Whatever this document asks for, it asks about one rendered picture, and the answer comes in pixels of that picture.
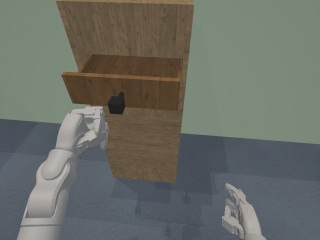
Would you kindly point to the cabinet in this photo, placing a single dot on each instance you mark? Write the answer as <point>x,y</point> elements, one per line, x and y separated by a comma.
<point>143,144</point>

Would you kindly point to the left robot hand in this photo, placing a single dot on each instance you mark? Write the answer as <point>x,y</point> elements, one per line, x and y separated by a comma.
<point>76,136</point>

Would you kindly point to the handle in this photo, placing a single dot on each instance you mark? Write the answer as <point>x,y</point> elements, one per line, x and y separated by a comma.
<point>116,104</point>

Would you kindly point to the left robot forearm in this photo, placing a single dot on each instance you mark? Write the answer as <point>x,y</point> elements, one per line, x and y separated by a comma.
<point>47,203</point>

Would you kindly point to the right robot hand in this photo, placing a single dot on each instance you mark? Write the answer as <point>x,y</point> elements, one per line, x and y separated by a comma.
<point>244,220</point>

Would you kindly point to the drawer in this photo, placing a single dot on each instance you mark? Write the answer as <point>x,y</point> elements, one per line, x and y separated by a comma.
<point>146,82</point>

